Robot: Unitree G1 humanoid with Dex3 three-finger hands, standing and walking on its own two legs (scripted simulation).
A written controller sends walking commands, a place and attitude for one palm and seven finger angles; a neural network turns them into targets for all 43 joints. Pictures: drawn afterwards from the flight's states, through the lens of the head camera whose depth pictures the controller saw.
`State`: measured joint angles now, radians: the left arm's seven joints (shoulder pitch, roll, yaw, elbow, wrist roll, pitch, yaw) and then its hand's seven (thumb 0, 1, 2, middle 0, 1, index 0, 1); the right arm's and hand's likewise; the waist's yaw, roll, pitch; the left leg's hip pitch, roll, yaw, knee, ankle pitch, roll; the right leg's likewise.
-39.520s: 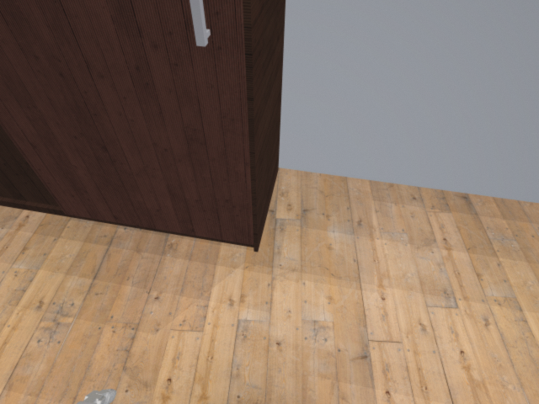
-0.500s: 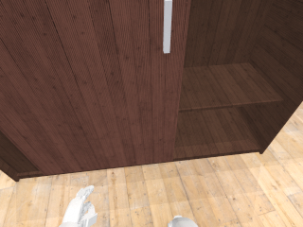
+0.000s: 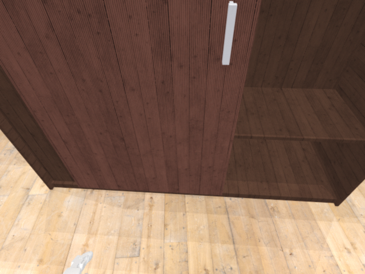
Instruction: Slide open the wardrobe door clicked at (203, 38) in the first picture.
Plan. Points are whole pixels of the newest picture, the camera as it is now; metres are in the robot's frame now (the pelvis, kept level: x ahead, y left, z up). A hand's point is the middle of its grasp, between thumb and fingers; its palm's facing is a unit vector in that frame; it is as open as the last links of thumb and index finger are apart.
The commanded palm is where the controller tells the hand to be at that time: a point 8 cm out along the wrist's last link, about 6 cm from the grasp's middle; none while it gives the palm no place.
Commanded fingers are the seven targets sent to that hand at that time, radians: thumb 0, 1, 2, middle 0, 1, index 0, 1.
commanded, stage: stop stepping back and stand still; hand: right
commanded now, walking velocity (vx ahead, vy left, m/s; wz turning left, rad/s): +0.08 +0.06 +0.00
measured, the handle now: (228, 33) +0.71 -0.08 +0.23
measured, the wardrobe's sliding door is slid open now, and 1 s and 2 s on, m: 0.68 0.68 0.68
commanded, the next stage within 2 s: let the arm hang, fingers relaxed in 0.56 s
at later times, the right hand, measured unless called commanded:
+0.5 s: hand (352, 181) +0.26 -0.27 +0.15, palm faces +0.39 +0.79 -0.48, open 7.4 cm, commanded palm +0.19 -0.31 +0.18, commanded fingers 0.00 -0.90 -0.90 0.20 0.30 0.20 0.30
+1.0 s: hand out of the picture +0.05 -0.20 -0.18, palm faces +0.02 +0.98 -0.19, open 7.0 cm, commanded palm none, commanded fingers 0.00 -0.90 -0.90 0.20 0.30 0.20 0.30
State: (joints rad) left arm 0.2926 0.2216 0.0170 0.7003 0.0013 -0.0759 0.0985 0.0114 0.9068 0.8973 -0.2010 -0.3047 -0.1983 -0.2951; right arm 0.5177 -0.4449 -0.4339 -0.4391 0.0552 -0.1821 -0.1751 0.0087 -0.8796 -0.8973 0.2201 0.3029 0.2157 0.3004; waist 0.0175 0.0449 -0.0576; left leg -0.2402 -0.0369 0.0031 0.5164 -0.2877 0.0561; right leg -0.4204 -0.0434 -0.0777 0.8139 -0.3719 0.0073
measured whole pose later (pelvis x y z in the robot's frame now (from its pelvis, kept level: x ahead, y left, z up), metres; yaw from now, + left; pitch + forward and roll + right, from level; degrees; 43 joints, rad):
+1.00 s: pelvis +0.00 -0.02 -0.01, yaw -2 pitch +1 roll +0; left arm 0.25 0.17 -0.01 0.90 0.04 0.05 0.00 0.01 0.91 0.90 -0.20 -0.30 -0.20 -0.29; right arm 0.27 -0.19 -0.01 0.84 -0.02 0.06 -0.03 -0.01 -0.99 -0.90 0.21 0.30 0.21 0.30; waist 0.02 0.05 0.08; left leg -0.39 0.02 0.09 0.61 -0.23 0.03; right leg -0.36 -0.02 -0.04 0.64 -0.30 -0.02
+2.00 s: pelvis +0.07 -0.04 +0.01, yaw +0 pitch +1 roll +0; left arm 0.22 0.16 0.00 1.12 0.02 0.01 0.04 0.00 0.92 0.90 -0.20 -0.30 -0.19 -0.29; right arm 0.21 -0.18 0.00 1.11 -0.02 0.00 -0.03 0.00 -0.91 -0.90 0.20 0.30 0.20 0.30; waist 0.02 0.01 0.04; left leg -0.18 0.01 0.03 0.39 -0.21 -0.01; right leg -0.11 0.00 -0.10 0.38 -0.28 -0.03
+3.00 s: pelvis +0.07 -0.06 +0.01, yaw +1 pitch +0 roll +0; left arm 0.26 0.13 0.00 1.15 0.02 0.00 0.05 0.00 0.91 0.90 -0.20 -0.30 -0.20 -0.29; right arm 0.25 -0.16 0.00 1.14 -0.02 0.00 -0.04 0.00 -0.91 -0.90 0.20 0.30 0.20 0.30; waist 0.02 0.01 0.05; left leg -0.16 0.03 0.01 0.39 -0.22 -0.03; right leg -0.08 0.02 -0.11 0.36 -0.28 -0.05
